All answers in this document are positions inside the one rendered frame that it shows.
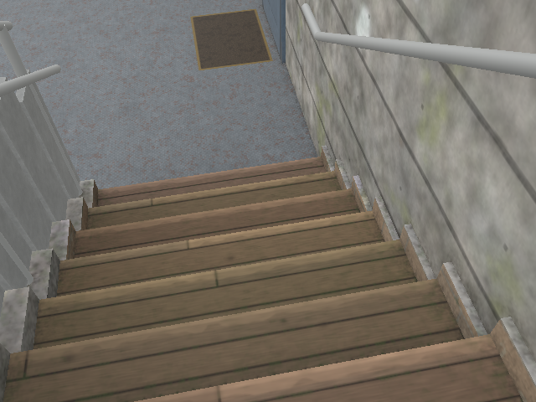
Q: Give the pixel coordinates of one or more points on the stairs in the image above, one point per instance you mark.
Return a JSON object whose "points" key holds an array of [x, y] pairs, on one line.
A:
{"points": [[257, 284]]}

